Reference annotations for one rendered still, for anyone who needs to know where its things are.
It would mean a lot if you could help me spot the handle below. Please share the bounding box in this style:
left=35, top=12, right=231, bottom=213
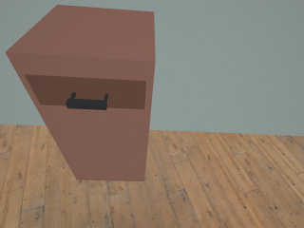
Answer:
left=66, top=92, right=108, bottom=110

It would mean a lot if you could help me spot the cabinet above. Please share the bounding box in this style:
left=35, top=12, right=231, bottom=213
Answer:
left=6, top=5, right=156, bottom=181

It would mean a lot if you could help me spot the drawer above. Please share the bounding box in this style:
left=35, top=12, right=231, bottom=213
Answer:
left=26, top=74, right=146, bottom=110

